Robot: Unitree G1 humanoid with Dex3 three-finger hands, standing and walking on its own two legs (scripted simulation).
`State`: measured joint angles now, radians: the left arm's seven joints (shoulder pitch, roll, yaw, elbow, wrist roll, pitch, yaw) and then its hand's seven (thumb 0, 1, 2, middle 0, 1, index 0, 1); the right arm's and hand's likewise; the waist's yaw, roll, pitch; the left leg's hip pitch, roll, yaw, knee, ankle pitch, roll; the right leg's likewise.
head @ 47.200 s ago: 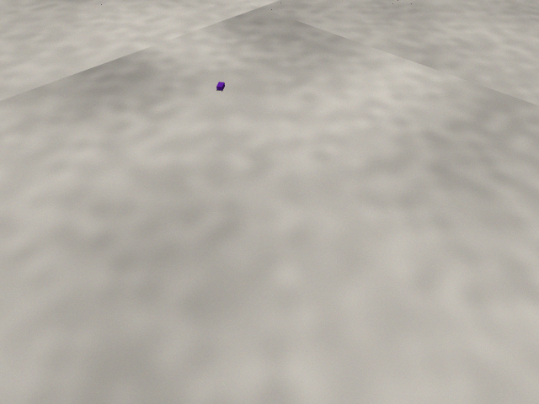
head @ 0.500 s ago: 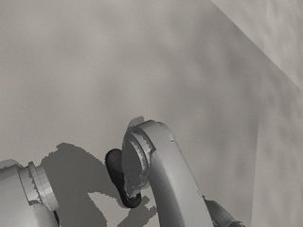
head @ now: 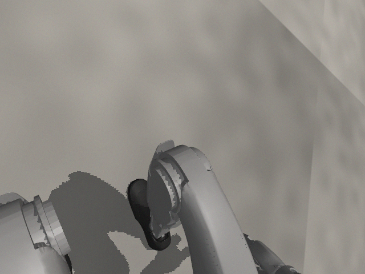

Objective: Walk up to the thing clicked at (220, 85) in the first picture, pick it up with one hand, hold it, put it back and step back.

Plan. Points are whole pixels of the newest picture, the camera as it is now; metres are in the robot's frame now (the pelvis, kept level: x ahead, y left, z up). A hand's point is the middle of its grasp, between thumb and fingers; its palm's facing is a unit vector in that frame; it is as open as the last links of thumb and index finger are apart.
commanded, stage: withdraw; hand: left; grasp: from above
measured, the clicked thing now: out of the picture +0.47 +0.35 -0.29
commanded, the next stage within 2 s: home in 0.90 s
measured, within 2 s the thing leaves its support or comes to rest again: neither
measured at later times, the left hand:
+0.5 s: hand out of the picture +0.47 +0.40 -0.08, palm faces -0.41 -0.09 -0.91, open 12.8 cm
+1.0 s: hand out of the picture +0.47 +0.36 -0.15, palm faces -0.36 -0.09 -0.93, open 12.0 cm
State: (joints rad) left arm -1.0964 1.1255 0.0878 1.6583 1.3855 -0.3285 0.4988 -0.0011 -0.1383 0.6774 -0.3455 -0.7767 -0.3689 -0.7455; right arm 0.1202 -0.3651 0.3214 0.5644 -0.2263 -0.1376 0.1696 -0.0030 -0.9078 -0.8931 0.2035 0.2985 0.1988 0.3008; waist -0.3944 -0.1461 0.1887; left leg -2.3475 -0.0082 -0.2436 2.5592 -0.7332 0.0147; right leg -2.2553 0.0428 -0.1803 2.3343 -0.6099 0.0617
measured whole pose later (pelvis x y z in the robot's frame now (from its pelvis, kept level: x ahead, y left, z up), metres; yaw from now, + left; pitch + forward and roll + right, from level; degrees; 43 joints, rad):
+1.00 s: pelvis -0.01 -0.01 +0.02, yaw +5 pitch +33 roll -12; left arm -1.17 0.95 0.08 1.53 1.37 -0.29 0.41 0.00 -0.16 0.72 -0.39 -0.68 -0.39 -0.68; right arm 0.16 -0.31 0.20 0.63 -0.17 0.02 0.10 0.00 -0.90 -0.89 0.20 0.30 0.20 0.30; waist -0.33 -0.05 0.04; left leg -2.38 -0.03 -0.15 2.44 -0.65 0.02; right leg -2.30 0.01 -0.11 2.29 -0.58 0.04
